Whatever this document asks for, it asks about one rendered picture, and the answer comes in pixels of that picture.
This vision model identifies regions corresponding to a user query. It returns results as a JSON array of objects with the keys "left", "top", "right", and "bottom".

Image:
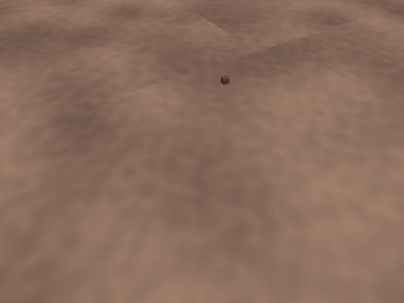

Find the small box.
[{"left": 221, "top": 75, "right": 229, "bottom": 85}]

